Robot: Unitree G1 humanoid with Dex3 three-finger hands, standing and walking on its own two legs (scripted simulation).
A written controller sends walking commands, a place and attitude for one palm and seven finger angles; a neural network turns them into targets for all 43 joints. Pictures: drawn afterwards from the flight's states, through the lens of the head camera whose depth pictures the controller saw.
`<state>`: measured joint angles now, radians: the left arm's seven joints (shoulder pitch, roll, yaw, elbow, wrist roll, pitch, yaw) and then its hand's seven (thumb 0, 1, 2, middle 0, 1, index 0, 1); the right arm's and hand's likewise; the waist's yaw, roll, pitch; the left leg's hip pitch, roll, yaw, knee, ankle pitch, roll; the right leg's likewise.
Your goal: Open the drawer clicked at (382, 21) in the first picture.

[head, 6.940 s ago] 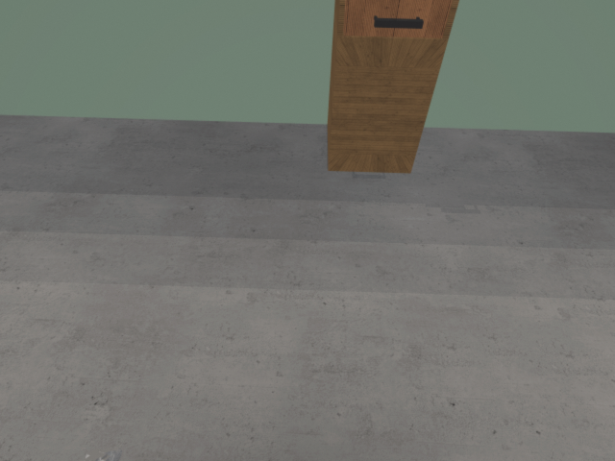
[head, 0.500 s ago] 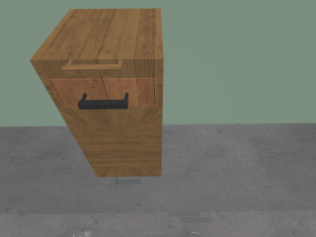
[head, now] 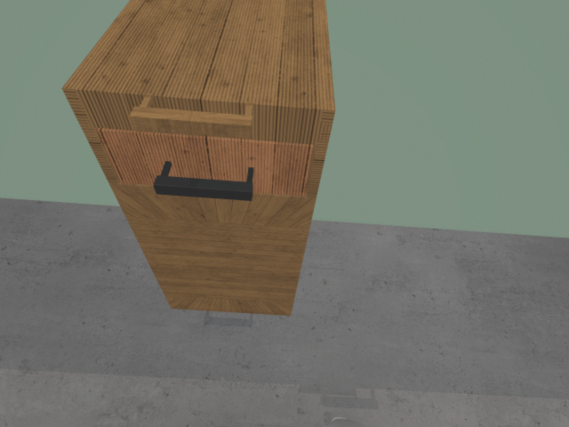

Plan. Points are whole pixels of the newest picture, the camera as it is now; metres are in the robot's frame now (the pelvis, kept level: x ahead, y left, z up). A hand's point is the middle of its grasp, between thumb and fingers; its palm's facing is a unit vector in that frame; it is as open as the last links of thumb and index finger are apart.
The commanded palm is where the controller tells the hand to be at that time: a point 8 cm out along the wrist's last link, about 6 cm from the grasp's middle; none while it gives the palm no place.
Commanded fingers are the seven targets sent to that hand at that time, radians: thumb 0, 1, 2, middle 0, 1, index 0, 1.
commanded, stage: come to a stop and stand still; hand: left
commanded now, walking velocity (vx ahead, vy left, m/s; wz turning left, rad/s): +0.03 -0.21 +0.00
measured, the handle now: (206, 179) +0.52 +0.18 -0.02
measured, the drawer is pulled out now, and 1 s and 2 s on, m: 0.00 0.00 0.00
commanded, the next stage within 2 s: look again from close up in 1.50 s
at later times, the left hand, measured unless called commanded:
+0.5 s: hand out of the picture +0.01 +0.12 -0.16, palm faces -0.02 -0.97 -0.24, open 7.3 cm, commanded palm none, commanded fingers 0.00 0.90 0.90 -0.20 -0.30 -0.20 -0.30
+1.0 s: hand out of the picture -0.02 +0.08 -0.17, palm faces +0.02 -0.99 -0.15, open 7.4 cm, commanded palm none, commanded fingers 0.00 0.90 0.90 -0.20 -0.30 -0.20 -0.30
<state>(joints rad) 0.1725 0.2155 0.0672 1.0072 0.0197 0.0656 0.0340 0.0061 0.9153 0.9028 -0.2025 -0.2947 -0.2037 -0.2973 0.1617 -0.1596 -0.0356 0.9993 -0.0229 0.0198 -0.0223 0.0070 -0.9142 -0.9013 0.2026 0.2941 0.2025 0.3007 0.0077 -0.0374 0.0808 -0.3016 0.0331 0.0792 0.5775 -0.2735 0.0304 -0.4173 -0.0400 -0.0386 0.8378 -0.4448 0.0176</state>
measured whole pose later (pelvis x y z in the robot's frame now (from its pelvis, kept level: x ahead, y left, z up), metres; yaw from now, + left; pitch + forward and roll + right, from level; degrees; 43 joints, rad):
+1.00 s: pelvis +0.00 -0.07 +0.01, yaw -2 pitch +0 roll +0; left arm 0.31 0.09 0.01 1.14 0.01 0.00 0.03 0.01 0.91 0.90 -0.20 -0.29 -0.20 -0.30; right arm 0.30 -0.11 -0.01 1.17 -0.01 0.01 -0.03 0.01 -0.91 -0.90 0.20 0.29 0.20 0.30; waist -0.01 0.00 0.04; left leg -0.22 0.09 0.03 0.43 -0.20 -0.07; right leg -0.11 0.00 -0.07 0.43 -0.32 -0.02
